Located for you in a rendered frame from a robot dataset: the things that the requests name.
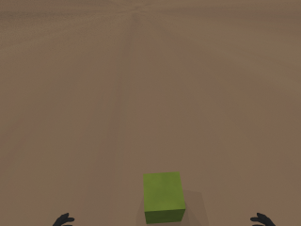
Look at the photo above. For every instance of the right robot hand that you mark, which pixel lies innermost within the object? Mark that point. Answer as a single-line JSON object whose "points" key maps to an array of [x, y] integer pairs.
{"points": [[261, 218]]}

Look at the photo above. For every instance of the carton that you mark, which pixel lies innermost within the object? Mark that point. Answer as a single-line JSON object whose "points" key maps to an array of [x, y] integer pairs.
{"points": [[163, 197]]}

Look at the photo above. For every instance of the left robot hand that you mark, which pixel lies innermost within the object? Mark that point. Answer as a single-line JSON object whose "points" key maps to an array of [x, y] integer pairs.
{"points": [[63, 219]]}

